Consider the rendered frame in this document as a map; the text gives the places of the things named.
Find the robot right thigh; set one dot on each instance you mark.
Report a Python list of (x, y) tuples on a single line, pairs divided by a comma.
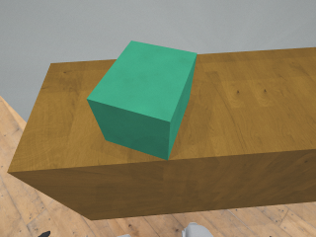
[(195, 230)]

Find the carton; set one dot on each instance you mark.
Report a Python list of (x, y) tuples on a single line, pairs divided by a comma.
[(142, 99)]

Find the pedestal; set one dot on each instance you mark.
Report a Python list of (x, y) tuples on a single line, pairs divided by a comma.
[(247, 139)]

